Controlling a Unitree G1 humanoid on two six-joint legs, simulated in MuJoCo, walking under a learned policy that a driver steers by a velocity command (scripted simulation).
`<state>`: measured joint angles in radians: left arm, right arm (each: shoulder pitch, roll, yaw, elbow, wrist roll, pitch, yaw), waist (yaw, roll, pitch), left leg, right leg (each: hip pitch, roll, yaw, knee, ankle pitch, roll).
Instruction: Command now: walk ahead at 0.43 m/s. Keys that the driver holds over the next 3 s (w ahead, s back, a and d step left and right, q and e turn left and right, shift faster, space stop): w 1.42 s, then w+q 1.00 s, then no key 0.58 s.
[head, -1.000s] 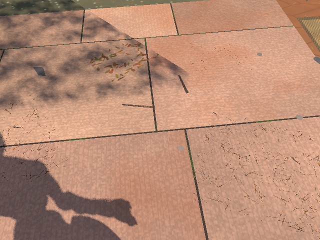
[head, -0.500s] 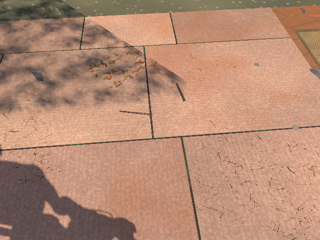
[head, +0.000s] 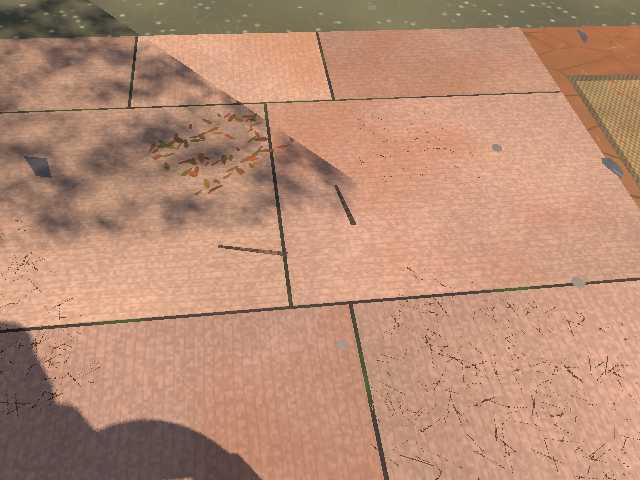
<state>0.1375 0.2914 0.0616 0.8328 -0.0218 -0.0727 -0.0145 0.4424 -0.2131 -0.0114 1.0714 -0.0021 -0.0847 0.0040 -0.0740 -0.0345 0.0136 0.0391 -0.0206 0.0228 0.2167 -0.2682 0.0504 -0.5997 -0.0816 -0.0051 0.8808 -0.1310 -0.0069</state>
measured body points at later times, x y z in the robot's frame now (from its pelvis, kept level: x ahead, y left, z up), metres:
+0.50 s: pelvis +0.28 -0.05 +0.00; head +0.30 -0.05 +0.45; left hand +0.31 +0.22 -0.14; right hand +0.42 -0.32 -0.11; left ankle +0.40 +0.13 -0.68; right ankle +0.27 -0.13 -0.75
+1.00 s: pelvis +0.58 +0.03 +0.00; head +0.59 +0.04 +0.45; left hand +0.70 +0.30 -0.13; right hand +0.61 -0.24 -0.13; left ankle +0.57 +0.11 -0.75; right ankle +0.66 -0.15 -0.67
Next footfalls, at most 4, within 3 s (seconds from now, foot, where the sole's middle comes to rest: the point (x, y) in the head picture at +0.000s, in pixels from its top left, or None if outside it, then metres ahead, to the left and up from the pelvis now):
0.22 right None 0.31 -0.14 -0.78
0.74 left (242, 433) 0.61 0.11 -0.78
1.28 right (337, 309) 0.92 -0.12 -0.78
1.84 left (239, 225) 1.21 0.13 -0.78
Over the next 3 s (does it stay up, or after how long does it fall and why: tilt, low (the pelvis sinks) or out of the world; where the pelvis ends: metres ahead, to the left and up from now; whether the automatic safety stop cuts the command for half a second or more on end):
stays up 1.53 0.17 -0.01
